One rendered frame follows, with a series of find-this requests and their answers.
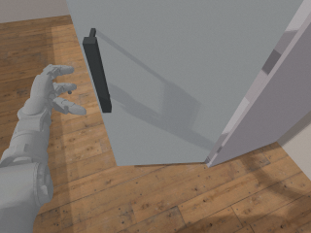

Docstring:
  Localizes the robot left forearm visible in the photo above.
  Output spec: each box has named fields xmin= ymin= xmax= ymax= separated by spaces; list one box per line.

xmin=0 ymin=96 xmax=52 ymax=168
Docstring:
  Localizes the handle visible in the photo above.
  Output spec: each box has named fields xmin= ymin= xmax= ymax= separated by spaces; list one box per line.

xmin=83 ymin=28 xmax=112 ymax=114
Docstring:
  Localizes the left robot upper arm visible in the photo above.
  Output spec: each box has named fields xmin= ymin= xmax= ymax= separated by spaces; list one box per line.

xmin=0 ymin=162 xmax=53 ymax=233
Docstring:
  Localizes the robot left hand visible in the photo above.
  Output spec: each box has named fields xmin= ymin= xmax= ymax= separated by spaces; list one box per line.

xmin=30 ymin=64 xmax=86 ymax=116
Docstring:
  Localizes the fridge door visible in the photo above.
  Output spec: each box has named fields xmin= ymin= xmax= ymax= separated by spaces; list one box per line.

xmin=66 ymin=0 xmax=303 ymax=166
